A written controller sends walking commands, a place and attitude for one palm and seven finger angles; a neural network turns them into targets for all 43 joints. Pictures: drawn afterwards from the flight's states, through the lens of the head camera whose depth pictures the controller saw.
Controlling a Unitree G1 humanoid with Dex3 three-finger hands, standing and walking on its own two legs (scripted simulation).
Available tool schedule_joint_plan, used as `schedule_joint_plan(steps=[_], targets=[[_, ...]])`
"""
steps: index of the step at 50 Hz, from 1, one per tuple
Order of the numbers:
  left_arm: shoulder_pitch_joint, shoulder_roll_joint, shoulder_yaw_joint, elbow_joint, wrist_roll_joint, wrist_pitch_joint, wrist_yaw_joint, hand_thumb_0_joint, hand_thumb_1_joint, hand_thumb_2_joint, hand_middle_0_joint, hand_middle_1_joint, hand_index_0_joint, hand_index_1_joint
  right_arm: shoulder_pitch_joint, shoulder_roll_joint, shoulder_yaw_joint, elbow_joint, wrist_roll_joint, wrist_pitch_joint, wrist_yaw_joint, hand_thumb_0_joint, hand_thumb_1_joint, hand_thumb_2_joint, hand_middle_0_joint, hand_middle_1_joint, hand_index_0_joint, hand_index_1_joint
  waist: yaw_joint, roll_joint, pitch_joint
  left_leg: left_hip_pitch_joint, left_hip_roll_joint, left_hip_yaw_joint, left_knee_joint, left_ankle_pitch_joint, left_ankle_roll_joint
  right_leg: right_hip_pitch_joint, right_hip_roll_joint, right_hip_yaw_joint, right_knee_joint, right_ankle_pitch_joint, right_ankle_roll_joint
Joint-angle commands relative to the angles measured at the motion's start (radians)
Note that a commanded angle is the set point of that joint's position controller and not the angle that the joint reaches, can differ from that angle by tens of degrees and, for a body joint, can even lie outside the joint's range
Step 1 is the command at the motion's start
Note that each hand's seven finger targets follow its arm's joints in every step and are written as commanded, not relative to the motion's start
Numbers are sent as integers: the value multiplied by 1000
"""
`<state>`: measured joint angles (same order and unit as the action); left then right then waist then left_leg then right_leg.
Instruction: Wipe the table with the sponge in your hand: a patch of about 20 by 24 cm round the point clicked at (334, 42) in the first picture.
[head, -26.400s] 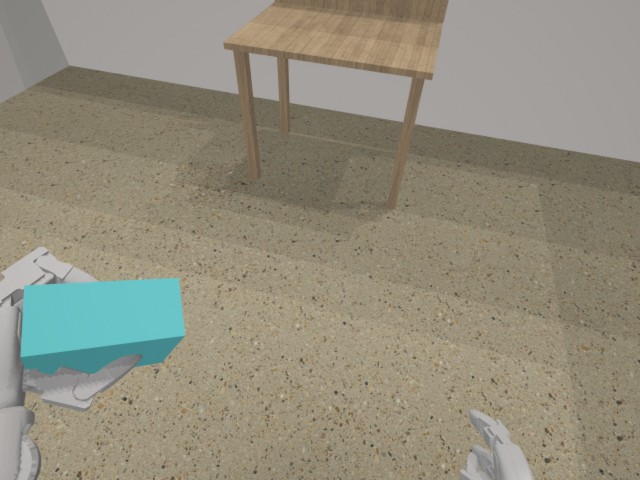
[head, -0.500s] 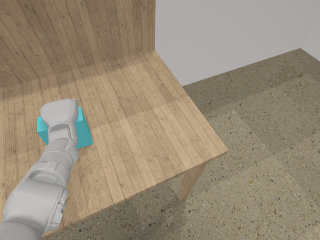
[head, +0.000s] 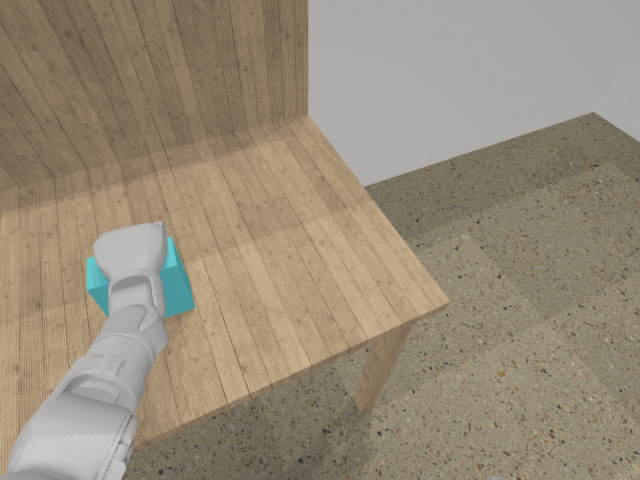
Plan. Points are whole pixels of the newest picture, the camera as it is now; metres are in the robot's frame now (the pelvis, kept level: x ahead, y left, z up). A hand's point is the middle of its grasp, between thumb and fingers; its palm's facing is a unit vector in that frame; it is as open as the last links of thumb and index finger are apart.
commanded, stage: wipe back along the middle lane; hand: left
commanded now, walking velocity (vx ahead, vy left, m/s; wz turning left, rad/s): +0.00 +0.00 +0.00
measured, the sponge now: (148, 292) +0.38 +0.28 -0.05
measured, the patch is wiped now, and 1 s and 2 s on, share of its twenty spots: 0.70 0.80 0.80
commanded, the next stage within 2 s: slide across to the third lane in 1.68 s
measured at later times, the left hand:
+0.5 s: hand (153, 296) +0.35 +0.25 +0.00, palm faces -0.03 -0.03 -1.00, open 9.5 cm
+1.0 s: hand (164, 328) +0.30 +0.22 +0.00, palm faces -0.04 -0.04 -1.00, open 9.5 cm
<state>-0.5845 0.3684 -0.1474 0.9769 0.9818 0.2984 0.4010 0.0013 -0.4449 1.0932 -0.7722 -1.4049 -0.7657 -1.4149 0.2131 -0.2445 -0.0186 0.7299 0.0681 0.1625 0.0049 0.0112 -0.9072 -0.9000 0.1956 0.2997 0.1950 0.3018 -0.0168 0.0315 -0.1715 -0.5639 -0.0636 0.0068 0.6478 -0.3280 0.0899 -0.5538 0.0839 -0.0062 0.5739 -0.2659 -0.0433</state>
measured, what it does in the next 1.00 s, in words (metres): stands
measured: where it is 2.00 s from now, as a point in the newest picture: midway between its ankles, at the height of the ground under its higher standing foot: outside the picture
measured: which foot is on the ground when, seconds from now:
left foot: down 0.00-1.00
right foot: down 0.00-1.00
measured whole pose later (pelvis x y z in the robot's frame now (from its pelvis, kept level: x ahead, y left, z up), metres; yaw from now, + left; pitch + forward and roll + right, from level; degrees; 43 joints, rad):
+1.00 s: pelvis +0.00 -0.01 +0.00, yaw +0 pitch +8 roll -1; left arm -0.21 0.23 -0.32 0.50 1.00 0.51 0.35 0.02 -0.43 1.09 -0.75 -1.42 -0.75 -1.43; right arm 0.09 -0.23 0.02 0.65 0.08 0.20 0.02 0.01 -0.91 -0.90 0.20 0.30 0.20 0.30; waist 0.06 0.04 -0.17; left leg -0.42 -0.08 0.01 0.63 -0.34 0.08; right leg -0.43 0.07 0.00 0.60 -0.30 -0.05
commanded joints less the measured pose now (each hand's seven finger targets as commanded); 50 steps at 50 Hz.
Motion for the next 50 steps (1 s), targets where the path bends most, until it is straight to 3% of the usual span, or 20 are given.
schedule_joint_plan(steps=[1,4,5,7,9,10,13,15,17,20,22,25,27,30,33,35,39,40,48,50], targets=[[-141,-9,-37,-59,-15,6,-32,0,100,1300,-1200,-1600,-1200,-1600,-54,-145,-44,-112,2,-30,-10,0,-900,-900,200,300,200,300,-7,-57,-188,156,68,-89,-74,279,-73,115,-34,25,-42,195,-37],[-75,-13,-24,-53,-20,35,-26,0,100,1300,-1200,-1600,-1200,-1600,-69,-142,-43,-117,2,-27,-7,0,-900,-900,200,300,200,300,10,-92,-190,152,66,-87,-77,289,-76,136,-34,27,-42,213,-38],[-91,-36,-32,-86,-31,35,-29,0,100,1300,-1200,-1600,-1200,-1600,-89,-137,-41,-124,6,-29,-7,0,-900,-900,200,300,200,300,15,-59,-191,167,70,-97,-82,304,-83,121,-34,24,-38,204,-42],[-118,-89,-89,-93,-25,50,-31,0,100,1300,-1200,-1600,-1200,-1600,-88,-133,-43,-121,4,-25,-5,0,-900,-900,200,300,200,300,-6,-62,-172,193,74,-99,-75,301,-83,90,-31,13,-41,185,-39],[-75,-59,-56,-87,-28,67,-30,0,100,1300,-1200,-1600,-1200,-1600,-94,-135,-40,-124,3,-21,-5,0,-900,-900,200,300,200,300,10,-98,-185,181,70,-94,-79,302,-82,127,-32,17,-42,205,-40],[-63,-46,-31,-112,-35,66,-31,0,100,1300,-1200,-1600,-1200,-1600,-110,-134,-41,-129,4,-21,-7,0,-900,-900,200,300,200,300,24,-66,-197,194,71,-101,-79,332,-88,129,-32,24,-35,217,-46],[-6,-104,-88,-147,-34,86,-40,0,100,1300,-1200,-1600,-1200,-1600,-119,-128,-41,-140,3,-13,-2,0,-900,-900,200,300,200,300,18,-95,-186,204,69,-92,-71,354,-85,146,-34,20,-39,256,-42],[52,-78,-49,-179,-38,99,-44,0,100,1300,-1200,-1600,-1200,-1600,-137,-133,-41,-146,3,-10,-2,0,-900,-900,200,300,200,300,43,-96,-207,209,69,-98,-70,398,-89,167,-34,32,-29,296,-49],[69,-124,-105,-241,-42,110,-53,0,100,1300,-1200,-1600,-1200,-1600,-149,-129,-40,-163,5,-5,2,0,-900,-900,200,300,200,300,30,-97,-201,221,67,-95,-66,413,-88,178,-36,27,-31,320,-44],[148,-76,-54,-284,-50,140,-59,0,100,1300,-1200,-1600,-1200,-1600,-180,-133,-33,-174,9,-2,1,0,-900,-900,200,300,200,300,58,-89,-185,211,61,-99,-78,415,-93,208,-36,47,-32,341,-52],[161,-138,-126,-327,-42,158,-69,0,100,1300,-1200,-1600,-1200,-1600,-186,-125,-32,-184,11,0,3,0,-900,-900,200,300,200,300,40,-95,-169,232,62,-97,-73,435,-92,202,-37,33,-32,347,-46],[202,-98,-85,-365,-44,179,-74,0,100,1300,-1200,-1600,-1200,-1600,-212,-128,-29,-191,14,0,2,0,-900,-900,200,300,200,300,61,-78,-161,238,62,-104,-81,442,-99,210,-35,45,-30,347,-55],[230,-142,-139,-397,-42,186,-84,0,100,1300,-1200,-1600,-1200,-1600,-213,-122,-27,-204,16,-2,4,0,-900,-900,200,300,200,300,52,-92,-156,247,59,-98,-76,443,-94,217,-36,35,-30,355,-50],[256,-101,-94,-421,-45,192,-86,0,100,1300,-1200,-1600,-1200,-1600,-236,-126,-24,-207,19,-1,0,0,-900,-900,200,300,200,300,66,-101,-140,237,60,-112,-90,414,-99,218,-34,49,-30,325,-56],[237,-147,-158,-438,-34,204,-93,0,100,1300,-1200,-1600,-1200,-1600,-241,-120,-19,-216,19,-1,0,0,-900,-900,200,300,200,300,52,-100,-116,242,58,-105,-92,375,-92,203,-32,33,-35,287,-54],[242,-98,-99,-445,-37,204,-90,0,100,1300,-1200,-1600,-1200,-1600,-254,-124,-19,-211,19,-2,-7,0,-900,-900,200,300,200,300,68,-90,-115,236,56,-109,-101,346,-95,207,-29,50,-40,268,-61],[265,-164,-182,-454,-18,202,-99,0,100,1300,-1200,-1600,-1200,-1600,-260,-115,-13,-223,19,-3,-2,0,-900,-900,200,300,200,300,60,-86,-110,238,52,-106,-97,331,-91,195,-29,42,-33,246,-60],[277,-145,-146,-468,-27,199,-98,0,100,1300,-1200,-1600,-1200,-1600,-268,-116,-17,-224,18,-5,-2,0,-900,-900,200,300,200,300,72,-82,-117,239,56,-112,-99,339,-91,198,-27,47,-31,251,-64],[342,-193,-208,-521,-31,207,-98,0,100,1300,-1200,-1600,-1200,-1600,-290,-111,-12,-240,19,-5,7,0,-900,-900,200,300,200,300,70,-110,-113,222,48,-99,-95,288,-73,216,-31,52,-29,245,-59],[353,-166,-170,-530,-37,207,-96,0,100,1300,-1200,-1600,-1200,-1600,-303,-113,-14,-235,20,-4,6,0,-900,-900,200,300,200,300,80,-120,-107,213,49,-104,-99,274,-71,219,-28,67,-32,239,-63]])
